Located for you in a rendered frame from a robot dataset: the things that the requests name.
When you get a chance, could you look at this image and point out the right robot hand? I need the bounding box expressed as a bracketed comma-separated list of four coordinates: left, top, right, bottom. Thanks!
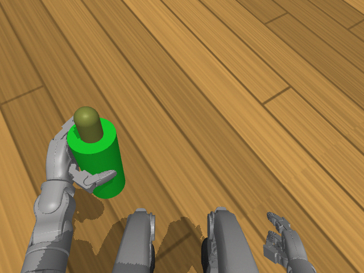
[263, 212, 308, 268]

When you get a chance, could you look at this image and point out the bottle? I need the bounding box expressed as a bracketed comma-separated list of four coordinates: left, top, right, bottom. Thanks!
[67, 106, 125, 199]

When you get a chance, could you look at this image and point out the left robot hand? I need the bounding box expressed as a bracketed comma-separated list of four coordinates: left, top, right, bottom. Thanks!
[45, 116, 117, 193]

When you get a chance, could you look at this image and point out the right robot arm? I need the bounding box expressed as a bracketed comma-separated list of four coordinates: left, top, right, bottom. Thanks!
[287, 259, 317, 273]

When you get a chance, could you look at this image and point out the left robot arm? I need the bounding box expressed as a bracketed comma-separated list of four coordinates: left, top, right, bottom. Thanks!
[20, 179, 76, 273]

